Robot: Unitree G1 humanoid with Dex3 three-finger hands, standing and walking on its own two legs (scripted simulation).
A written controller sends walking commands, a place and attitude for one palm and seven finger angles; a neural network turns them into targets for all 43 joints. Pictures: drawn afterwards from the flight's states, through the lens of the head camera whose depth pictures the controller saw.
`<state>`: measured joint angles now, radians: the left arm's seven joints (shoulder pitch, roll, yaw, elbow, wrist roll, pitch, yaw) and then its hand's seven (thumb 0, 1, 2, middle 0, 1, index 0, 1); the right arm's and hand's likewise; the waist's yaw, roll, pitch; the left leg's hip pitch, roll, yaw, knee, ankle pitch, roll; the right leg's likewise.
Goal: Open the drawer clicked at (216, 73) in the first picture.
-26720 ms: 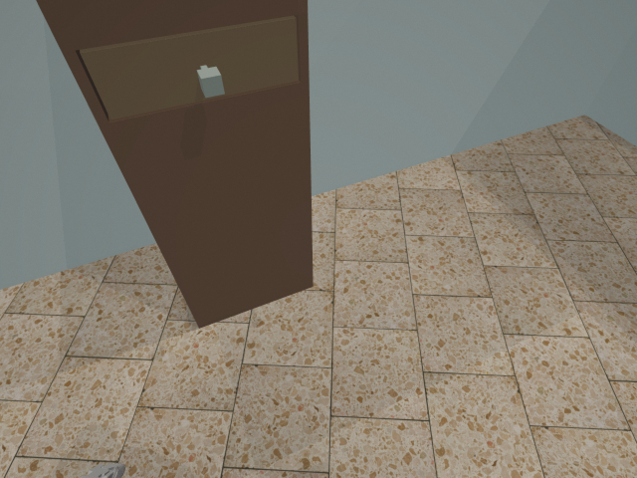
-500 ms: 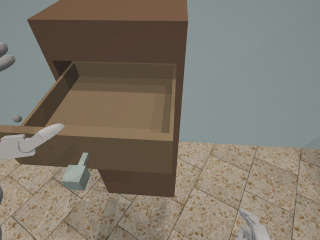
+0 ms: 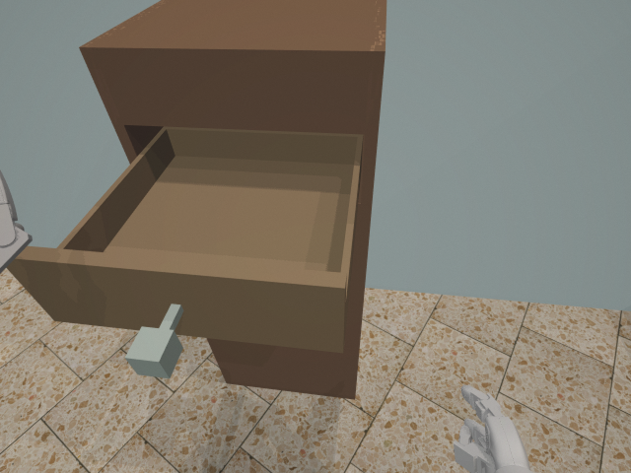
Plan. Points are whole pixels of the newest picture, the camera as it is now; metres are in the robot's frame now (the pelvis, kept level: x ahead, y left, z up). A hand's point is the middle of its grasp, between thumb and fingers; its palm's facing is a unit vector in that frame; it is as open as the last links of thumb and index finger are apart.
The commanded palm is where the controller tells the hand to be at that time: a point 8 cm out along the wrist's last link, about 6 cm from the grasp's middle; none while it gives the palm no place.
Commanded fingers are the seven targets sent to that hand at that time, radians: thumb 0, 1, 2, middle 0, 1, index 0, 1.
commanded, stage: draw the hand back to the body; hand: left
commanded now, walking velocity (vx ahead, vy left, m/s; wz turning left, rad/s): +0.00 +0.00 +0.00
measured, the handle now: (163, 336) +0.22 +0.21 +0.12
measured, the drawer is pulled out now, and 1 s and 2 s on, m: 0.30 0.30 0.30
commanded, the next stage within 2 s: step back with the hand held close in 0.04 s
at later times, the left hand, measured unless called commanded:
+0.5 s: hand (24, 258) +0.17 +0.23 +0.29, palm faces +0.48 -0.69 -0.54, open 7.4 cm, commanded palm +0.09 +0.29 +0.30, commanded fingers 0.00 0.90 0.90 -0.20 -0.30 -0.20 -0.30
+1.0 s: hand out of the picture +0.05 +0.28 +0.32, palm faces +0.64 -0.71 -0.29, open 7.4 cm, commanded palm -0.02 +0.33 +0.30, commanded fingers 0.00 0.90 0.90 -0.20 -0.30 -0.20 -0.30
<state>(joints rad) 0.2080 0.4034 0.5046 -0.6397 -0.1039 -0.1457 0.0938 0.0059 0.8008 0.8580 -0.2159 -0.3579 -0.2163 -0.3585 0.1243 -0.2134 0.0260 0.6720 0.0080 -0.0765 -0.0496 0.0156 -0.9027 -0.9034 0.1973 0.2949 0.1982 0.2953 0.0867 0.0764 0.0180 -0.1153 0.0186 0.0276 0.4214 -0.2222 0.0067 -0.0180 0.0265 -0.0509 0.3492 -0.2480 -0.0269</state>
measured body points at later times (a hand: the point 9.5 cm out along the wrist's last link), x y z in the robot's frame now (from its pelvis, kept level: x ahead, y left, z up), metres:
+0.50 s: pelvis -0.04 +0.01 -0.01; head -0.02 +0.00 +0.44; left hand +0.14 +0.26 +0.32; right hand +0.13 -0.25 -0.09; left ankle +0.01 +0.11 -0.74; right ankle -0.03 -0.10 -0.74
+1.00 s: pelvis -0.14 +0.05 -0.03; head -0.13 +0.07 +0.42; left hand +0.01 +0.32 +0.33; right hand +0.02 -0.19 -0.10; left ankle +0.00 +0.12 -0.74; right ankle -0.12 -0.10 -0.69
